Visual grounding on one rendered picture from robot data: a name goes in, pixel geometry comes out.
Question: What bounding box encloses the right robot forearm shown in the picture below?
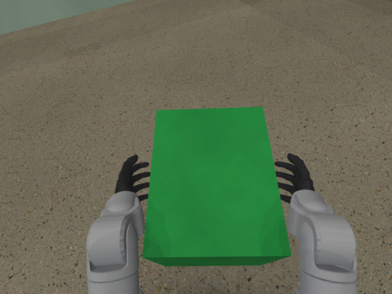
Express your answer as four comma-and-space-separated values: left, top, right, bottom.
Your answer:
287, 190, 357, 294

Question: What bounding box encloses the robot right hand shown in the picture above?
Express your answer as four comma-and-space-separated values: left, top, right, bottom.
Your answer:
274, 153, 315, 204

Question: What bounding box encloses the robot left hand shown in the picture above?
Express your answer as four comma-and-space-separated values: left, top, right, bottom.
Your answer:
115, 155, 151, 202

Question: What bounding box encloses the left robot forearm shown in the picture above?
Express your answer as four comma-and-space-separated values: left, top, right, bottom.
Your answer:
86, 191, 145, 294

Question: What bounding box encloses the carton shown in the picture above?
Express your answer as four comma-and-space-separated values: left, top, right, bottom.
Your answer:
142, 107, 292, 266

